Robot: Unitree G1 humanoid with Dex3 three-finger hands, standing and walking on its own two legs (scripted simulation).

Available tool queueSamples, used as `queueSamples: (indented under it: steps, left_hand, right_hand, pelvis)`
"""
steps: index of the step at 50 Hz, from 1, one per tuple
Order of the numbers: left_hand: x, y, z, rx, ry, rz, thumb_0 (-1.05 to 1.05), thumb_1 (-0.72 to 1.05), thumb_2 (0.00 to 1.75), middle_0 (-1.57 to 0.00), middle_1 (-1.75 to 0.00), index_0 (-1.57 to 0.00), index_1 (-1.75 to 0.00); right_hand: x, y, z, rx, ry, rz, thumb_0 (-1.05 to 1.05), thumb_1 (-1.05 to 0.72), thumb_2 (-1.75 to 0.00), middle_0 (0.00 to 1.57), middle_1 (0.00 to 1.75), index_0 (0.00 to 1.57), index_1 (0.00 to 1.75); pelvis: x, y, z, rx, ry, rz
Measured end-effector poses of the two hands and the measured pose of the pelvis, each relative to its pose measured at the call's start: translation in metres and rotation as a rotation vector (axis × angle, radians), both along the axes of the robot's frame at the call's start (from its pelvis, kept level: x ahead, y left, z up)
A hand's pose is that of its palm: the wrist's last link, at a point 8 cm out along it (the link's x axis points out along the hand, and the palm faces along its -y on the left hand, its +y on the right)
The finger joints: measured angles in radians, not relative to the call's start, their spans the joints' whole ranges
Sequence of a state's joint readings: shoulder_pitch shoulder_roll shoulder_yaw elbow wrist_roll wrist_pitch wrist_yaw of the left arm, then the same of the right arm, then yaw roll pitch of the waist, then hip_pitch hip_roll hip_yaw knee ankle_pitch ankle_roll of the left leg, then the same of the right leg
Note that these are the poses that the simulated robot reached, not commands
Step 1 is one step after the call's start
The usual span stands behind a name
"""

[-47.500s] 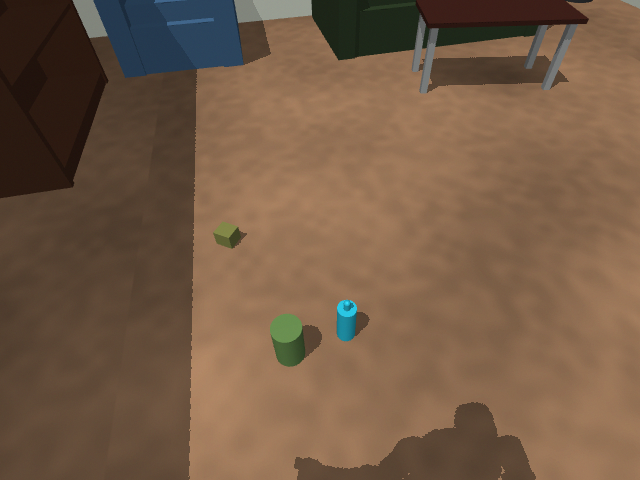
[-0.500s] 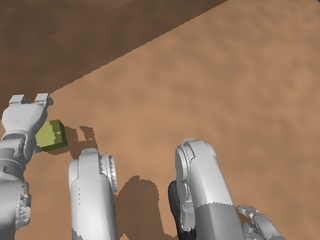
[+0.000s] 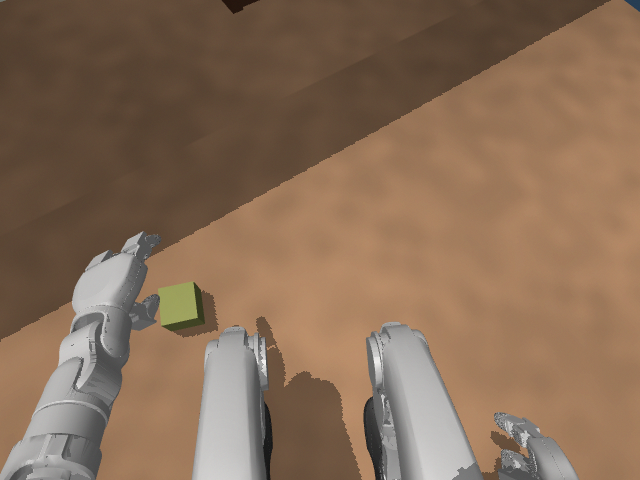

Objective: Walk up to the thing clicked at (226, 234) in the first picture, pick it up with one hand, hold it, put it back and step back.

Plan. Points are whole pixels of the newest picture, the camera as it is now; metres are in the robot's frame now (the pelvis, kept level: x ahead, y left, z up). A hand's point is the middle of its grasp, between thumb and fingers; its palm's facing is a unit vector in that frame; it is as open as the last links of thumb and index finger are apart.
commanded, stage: home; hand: left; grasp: from above
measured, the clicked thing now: (182, 306) +0.41 +0.30 -0.42
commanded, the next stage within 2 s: none
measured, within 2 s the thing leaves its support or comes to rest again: neither
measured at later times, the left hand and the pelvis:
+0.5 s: hand (80, 385) +0.24 +0.21 +0.11, palm faces +0.01 -0.93 -0.37, open 7.4 cm; pelvis +0.04 +0.00 +0.18, yaw +5 degrees
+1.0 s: hand out of the picture +0.22 +0.20 +0.21, palm faces +0.16 -0.97 -0.19, open 7.4 cm; pelvis +0.08 +0.00 +0.26, yaw +6 degrees
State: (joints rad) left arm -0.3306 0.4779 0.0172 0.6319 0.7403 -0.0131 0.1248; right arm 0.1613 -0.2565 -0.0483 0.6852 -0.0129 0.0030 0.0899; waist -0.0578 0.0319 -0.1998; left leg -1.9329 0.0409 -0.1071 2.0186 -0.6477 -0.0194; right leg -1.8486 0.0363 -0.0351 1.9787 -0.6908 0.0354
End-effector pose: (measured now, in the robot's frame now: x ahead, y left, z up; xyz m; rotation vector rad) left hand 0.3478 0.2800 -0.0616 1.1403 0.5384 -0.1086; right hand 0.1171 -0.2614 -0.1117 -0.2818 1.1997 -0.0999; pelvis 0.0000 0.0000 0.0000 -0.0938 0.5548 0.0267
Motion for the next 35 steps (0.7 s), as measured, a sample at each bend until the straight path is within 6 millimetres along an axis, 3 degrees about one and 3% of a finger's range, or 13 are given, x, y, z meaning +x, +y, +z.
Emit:
queueSamples:
  steps: [9, 15, 19, 24, 35]
  left_hand:
    - [-0.070, -0.001, 0.070, -0.238, 0.026, 0.208, 0.00, 0.79, 0.89, -0.22, -0.33, -0.21, -0.34]
    - [-0.098, -0.011, 0.120, -0.397, 0.036, 0.342, 0.00, 0.86, 0.90, -0.22, -0.31, -0.21, -0.31]
    - [-0.113, -0.019, 0.153, -0.506, 0.048, 0.435, 0.01, 0.88, 0.90, -0.22, -0.31, -0.21, -0.31]
    - [-0.125, -0.027, 0.195, -0.609, 0.063, 0.543, 0.01, 0.89, 0.90, -0.21, -0.30, -0.21, -0.31]
    - [-0.138, -0.033, 0.282, -0.773, 0.060, 0.690, 0.01, 0.90, 0.90, -0.21, -0.30, -0.20, -0.30]
  right_hand:
    - [0.092, 0.006, 0.095, -0.048, -0.286, 0.093, 0.00, -0.91, -0.89, 0.20, 0.30, 0.20, 0.30]
    - [0.127, 0.029, 0.151, -0.007, -0.441, 0.119, 0.00, -0.91, -0.90, 0.20, 0.30, 0.20, 0.30]
    - [0.133, 0.043, 0.183, 0.027, -0.489, 0.111, 0.00, -0.91, -0.90, 0.21, 0.30, 0.20, 0.30]
    - [0.126, 0.051, 0.217, 0.042, -0.493, 0.080, 0.01, -0.91, -0.89, 0.21, 0.30, 0.21, 0.30]
    - [0.107, 0.042, 0.283, -0.024, -0.508, -0.013, 0.01, -0.90, -0.89, 0.21, 0.30, 0.21, 0.30]
  pelvis:
    - [0.005, -0.002, 0.067, 0.013, -0.070, 0.032]
    - [0.013, -0.002, 0.109, 0.024, -0.124, 0.048]
    - [0.022, -0.002, 0.138, 0.032, -0.160, 0.056]
    - [0.038, -0.002, 0.175, 0.040, -0.206, 0.067]
    - [0.072, 0.004, 0.241, 0.054, -0.314, 0.082]
